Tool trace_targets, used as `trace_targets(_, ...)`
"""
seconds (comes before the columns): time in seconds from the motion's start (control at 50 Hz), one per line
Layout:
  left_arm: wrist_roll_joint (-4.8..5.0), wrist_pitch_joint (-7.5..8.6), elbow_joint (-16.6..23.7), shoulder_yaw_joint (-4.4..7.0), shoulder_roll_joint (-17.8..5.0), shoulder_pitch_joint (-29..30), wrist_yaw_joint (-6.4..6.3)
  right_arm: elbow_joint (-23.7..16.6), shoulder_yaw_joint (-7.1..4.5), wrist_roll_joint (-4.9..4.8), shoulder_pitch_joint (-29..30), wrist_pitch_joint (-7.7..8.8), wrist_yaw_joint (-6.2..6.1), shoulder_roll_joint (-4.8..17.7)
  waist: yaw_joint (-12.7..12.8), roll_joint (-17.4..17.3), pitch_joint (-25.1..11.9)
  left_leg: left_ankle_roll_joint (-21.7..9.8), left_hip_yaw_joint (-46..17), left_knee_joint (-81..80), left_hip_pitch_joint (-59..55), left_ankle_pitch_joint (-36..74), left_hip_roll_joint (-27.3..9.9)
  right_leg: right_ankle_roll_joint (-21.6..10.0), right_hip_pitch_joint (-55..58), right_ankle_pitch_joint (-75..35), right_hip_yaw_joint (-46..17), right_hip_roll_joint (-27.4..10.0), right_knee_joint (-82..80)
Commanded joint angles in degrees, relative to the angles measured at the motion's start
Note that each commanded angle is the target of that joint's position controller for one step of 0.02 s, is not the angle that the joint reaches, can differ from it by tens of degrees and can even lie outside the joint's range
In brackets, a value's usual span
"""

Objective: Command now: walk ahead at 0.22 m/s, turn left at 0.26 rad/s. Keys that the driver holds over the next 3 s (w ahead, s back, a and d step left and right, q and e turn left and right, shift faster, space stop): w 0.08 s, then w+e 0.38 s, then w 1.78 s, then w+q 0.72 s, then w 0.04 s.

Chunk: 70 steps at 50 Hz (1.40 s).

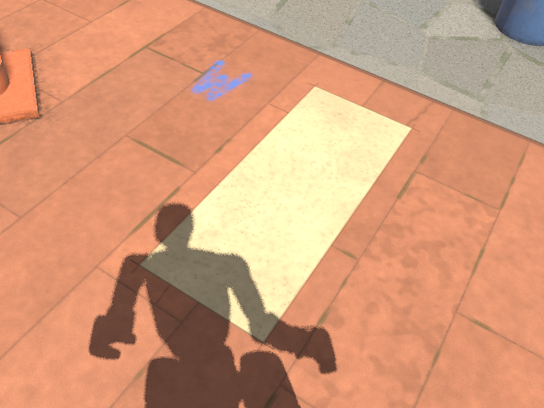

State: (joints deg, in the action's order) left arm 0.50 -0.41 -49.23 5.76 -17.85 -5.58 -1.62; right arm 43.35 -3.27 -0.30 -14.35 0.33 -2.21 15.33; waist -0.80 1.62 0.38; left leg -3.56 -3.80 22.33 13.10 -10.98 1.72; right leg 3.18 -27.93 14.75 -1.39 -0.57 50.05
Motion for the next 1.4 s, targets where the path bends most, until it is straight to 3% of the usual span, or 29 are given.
trace_targets(0.02, 0.25, 2.76, 4.5, -0.07, -3.2, 7.3, 1.39, -1.2, -2.56, 0.21, -2.9, 1.04, -0.25, 10.3, -3.2, -10.8, -1.2, -8.4, -16.4, -11.7, -10.8, -12.2, -14.5, -0.1, -6.0, -1.0, -0.4, -1.5, -10.1)
trace_targets(0.16, 1.26, 5.37, 2.7, -1.01, -3.8, 5.1, 3.02, 0.2, -2.86, -0.34, -1.9, 1.92, 1.21, 11.4, -3.2, -9.2, 1.3, -9.0, -15.3, -11.9, -6.3, -15.1, -15.6, -4.5, 2.8, -0.4, 2.7, -1.5, -19.3)
trace_targets(0.24, 1.38, 5.39, -2.1, -0.73, -4.6, -6.2, 3.08, 0.2, -1.97, -0.13, 0.6, 2.07, 1.75, 8.2, 3.0, -5.9, -1.1, -5.4, -7.9, -2.8, 2.3, -12.5, -11.5, -8.1, 20.2, -1.1, 2.8, -0.4, -24.3)
trace_targets(0.26, 1.42, 5.43, -3.6, 0.03, -7.7, -12.3, 2.70, -1.0, -0.98, 0.57, 2.7, 2.50, 1.85, 5.0, 5.2, 1.4, -2.5, -2.2, -1.2, 11.2, 8.6, -7.4, -6.7, -11.1, 27.2, 3.1, -8.3, -7.4, -29.2)
trace_targets(0.28, 1.50, 5.22, -4.2, 1.84, -15.0, -16.7, 2.80, -4.5, -0.75, 0.80, 4.1, 4.00, 1.88, 4.1, 5.2, 15.2, -3.1, 2.1, 6.6, 27.1, 25.6, -13.3, 1.2, -19.6, 37.5, 12.0, -31.0, -17.3, -36.2)
trace_targets(0.3, 0.84, 5.75, -3.8, 1.04, -12.0, -17.6, 3.22, -5.1, -1.50, -0.40, 6.9, 5.27, 1.65, 7.8, 7.1, 11.5, -1.0, 2.5, 1.5, 37.3, 34.9, -21.3, 0.2, -22.9, 38.9, 17.5, -39.8, -20.7, -39.5)
trace_targets(0.32, 0.40, 6.30, -2.7, 0.19, -9.2, -15.1, 3.24, -4.9, -1.90, -1.44, 6.7, 6.13, 2.08, 9.2, 5.7, 7.7, 1.1, 1.7, -1.1, 41.0, 37.9, -16.6, -2.9, -21.3, 38.4, 16.6, -36.0, -19.0, -38.9)
trace_targets(0.4, 0.59, 5.67, -1.0, -1.27, -5.0, -13.0, 2.40, -5.4, -1.93, 0.71, 9.4, 7.03, 2.71, 7.2, 3.4, 3.6, 1.8, 3.4, 0.3, 31.8, 32.0, -4.0, -5.4, -17.2, 31.3, -3.5, -22.3, -11.8, -39.6)
trace_targets(0.52, 0.55, 4.67, -0.8, -0.67, -7.1, -16.1, 0.40, -7.7, -0.28, -0.08, 17.8, 6.60, 3.47, 2.8, 5.5, 4.4, 3.2, 6.5, 3.9, 10.2, 18.3, 13.1, -1.6, -14.3, 19.5, -14.1, -12.0, -6.7, -40.5)
trace_targets(0.64, 0.83, 4.14, -2.2, -0.39, -7.2, -19.7, 0.18, -8.9, -0.89, -0.78, 19.3, 6.80, 3.97, 5.8, 4.7, 5.0, 4.1, 2.8, 2.2, 4.8, 15.6, 11.9, -2.2, -12.6, 27.6, -21.6, -14.4, -11.8, -36.0)
trace_targets(0.68, 0.37, 3.67, -1.7, -0.25, -7.7, -18.9, 0.29, -6.9, -2.23, -0.60, 11.2, 6.85, 3.54, 8.5, 0.1, 5.2, -1.5, -0.2, 4.7, 3.7, 4.0, 9.0, 0.0, -11.1, 28.9, -40.1, -11.9, -9.8, -25.7)
trace_targets(0.7, -0.25, 3.44, -0.7, -0.74, -6.8, -17.8, 0.43, -4.8, -3.10, -0.28, 2.1, 6.77, 3.20, 10.4, -4.3, 4.5, -8.4, -2.9, 2.7, 5.4, -9.7, 9.7, -2.8, -9.7, 23.9, -40.9, -10.1, -7.3, -14.5)
trace_targets(0.72, -0.99, 3.82, 0.7, -2.09, -2.5, -21.2, 0.66, -3.4, -4.02, 0.82, -6.8, 6.69, 3.05, 14.5, -5.5, -4.9, -18.1, -9.1, -14.7, 7.0, -31.3, 5.7, -15.1, -7.2, 7.1, -23.4, -7.4, -1.0, 5.0)
trace_targets(0.74, 0.31, 4.67, -0.1, -3.31, 1.3, -27.0, 0.96, -0.9, -3.98, 0.32, -10.2, 6.21, 4.00, 14.4, -3.5, -20.0, -24.3, -14.4, -37.9, -2.0, -39.7, -7.9, -24.6, -5.3, -6.3, 17.4, -7.4, 5.3, 19.3)
trace_targets(0.76, 1.64, 5.21, 0.5, -1.91, -5.2, -21.4, 1.16, -1.0, -2.56, -0.52, -7.9, 6.16, 4.01, 9.2, -4.6, -13.4, -15.6, -11.9, -36.7, -5.3, -33.7, -14.7, -22.4, -6.0, -12.0, 16.8, -9.5, 1.9, 24.0)
trace_targets(0.78, 2.08, 5.63, 2.3, -1.40, -7.1, -14.9, 1.31, -1.5, -1.99, -0.62, -3.0, 5.92, 3.78, 7.8, -4.0, -8.4, -6.9, -10.1, -28.0, -6.6, -24.6, -10.9, -20.5, -6.4, -13.6, 11.4, -6.9, -0.9, 23.1)
trace_targets(0.82, 0.57, 5.91, 3.3, -1.27, -5.6, -11.0, 1.31, -1.8, -1.36, 0.66, 2.0, 5.79, 3.91, 6.3, -1.0, -3.8, -0.7, -9.4, -18.2, -9.7, -11.8, 2.0, -16.4, -6.0, -10.1, 4.5, -4.5, -4.9, 17.9)
trace_targets(0.9, 0.11, 4.58, 3.9, -1.92, -1.9, -11.3, 1.47, -0.2, -1.21, 0.11, 2.3, 6.47, 3.84, 6.3, 1.6, -6.5, 0.4, -10.6, -10.6, -14.7, -4.5, 7.8, -14.2, -4.3, -7.3, 0.8, -2.9, -7.4, 10.2)
trace_targets(1.02, -0.40, 5.36, 7.9, -3.14, -0.7, 1.7, 2.38, 2.4, -1.90, -0.53, -2.1, 5.75, 2.73, 9.6, -2.0, -4.4, 3.1, -8.4, -1.5, -16.5, -2.4, 11.4, -10.9, -2.5, -4.7, -18.8, 0.3, -5.2, -12.7)
trace_targets(1.1, 0.31, 5.68, 10.4, -3.14, -1.9, 7.6, 3.33, 5.1, -2.05, -1.15, -6.8, 4.81, 2.51, 10.6, -3.4, -4.5, 3.9, -7.5, -2.1, -14.1, -9.3, 11.6, -14.1, -3.7, -5.0, -19.3, -0.1, -3.9, -18.7)
trace_targets(1.16, 0.29, 5.93, 11.0, -2.56, -3.8, 6.7, 3.94, 6.0, -2.38, -1.14, -7.2, 3.61, 2.14, 11.5, -1.5, -5.5, 2.5, -5.9, -2.7, -9.0, -15.3, 19.2, -16.3, -5.9, -2.4, -12.5, 0.5, -2.6, -21.2)
trace_targets(1.2, 0.11, 5.96, 7.6, -0.53, -7.4, -5.3, 3.51, 5.8, -1.96, -0.82, -6.2, 2.88, 1.89, 11.0, 4.9, -5.3, -5.1, -3.5, 0.7, 5.7, -13.4, 34.0, -12.5, -8.7, 14.9, -11.3, 3.3, 0.2, -22.9)
trace_targets(1.22, -0.45, 5.80, 5.6, 0.73, -11.4, -15.8, 2.94, 4.3, -0.71, 0.36, -6.6, 2.88, 1.69, 8.4, 8.7, -0.6, -13.8, -1.4, 3.2, 22.6, -3.1, 22.7, -9.3, -12.3, 32.0, -13.2, -5.9, -8.5, -20.5)
trace_targets(1.24, -0.50, 5.32, 4.2, 1.81, -16.2, -19.4, 3.04, 3.5, 1.44, 0.27, -14.2, 4.10, 2.24, 1.1, 5.1, 15.0, -21.3, 2.6, 4.3, 43.1, 20.2, -13.8, 1.3, -21.7, 51.4, -0.8, -33.2, -21.3, -26.0)
trace_targets(1.26, 0.24, 5.21, 4.5, 0.25, -10.2, -19.6, 3.18, 4.4, 0.35, -0.88, -11.3, 5.25, 2.51, 6.6, 7.4, 10.9, -21.0, 2.2, -3.3, 50.3, 27.2, -22.5, -0.2, -21.4, 50.9, 7.5, -40.3, -21.3, -31.8)
trace_targets(1.28, 0.09, 5.34, 5.2, -0.59, -8.0, -15.2, 3.06, 2.6, -0.64, -2.24, -5.7, 6.00, 2.77, 10.0, 7.0, 7.7, -11.9, 1.3, -2.6, 51.6, 31.2, -18.1, -3.1, -18.8, 43.9, 6.1, -32.0, -19.4, -32.9)
trace_targets(1.32, -0.71, 5.49, 6.2, -1.36, -5.5, -8.5, 3.13, 1.6, -0.69, -1.02, -0.6, 6.12, 2.33, 9.1, 4.0, 1.6, -3.8, 1.7, -0.3, 45.7, 28.0, -9.5, -7.7, -16.9, 29.4, -5.7, -20.7, -15.2, -35.5)
trace_targets(1.34, -1.30, 5.77, 6.4, -1.74, -4.3, -7.0, 3.18, 1.8, -0.87, -0.62, -1.5, 5.59, 2.32, 8.5, 2.0, 2.8, -3.2, 1.8, -0.8, 43.6, 24.4, -7.1, -9.1, -16.5, 25.2, -9.6, -17.7, -13.7, -37.0)
trace_targets(1.4, -0.66, 6.64, 5.3, -1.46, -4.9, -7.0, 3.28, 2.1, -0.37, -0.31, -2.5, 3.89, 2.22, 5.6, 0.0, 2.5, -1.9, 3.2, -0.1, 38.8, 21.5, -4.3, -10.0, -17.6, 19.7, -14.3, -12.4, -12.6, -41.1)
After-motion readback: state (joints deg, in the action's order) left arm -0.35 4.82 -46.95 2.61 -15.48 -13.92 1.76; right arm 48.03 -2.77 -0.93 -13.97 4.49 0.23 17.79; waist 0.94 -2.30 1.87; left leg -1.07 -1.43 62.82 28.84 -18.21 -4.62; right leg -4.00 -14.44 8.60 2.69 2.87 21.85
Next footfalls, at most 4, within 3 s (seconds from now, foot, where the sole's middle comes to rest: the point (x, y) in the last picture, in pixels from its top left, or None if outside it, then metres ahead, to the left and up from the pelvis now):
0.26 right None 0.12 -0.15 -0.79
0.70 left None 0.47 0.03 -0.79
1.22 right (362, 328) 0.71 -0.28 -0.79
1.76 left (295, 225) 1.05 -0.11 -0.79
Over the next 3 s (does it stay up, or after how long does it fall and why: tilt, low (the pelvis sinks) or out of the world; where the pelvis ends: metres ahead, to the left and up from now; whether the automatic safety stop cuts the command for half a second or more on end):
stays up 1.54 -0.27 -0.01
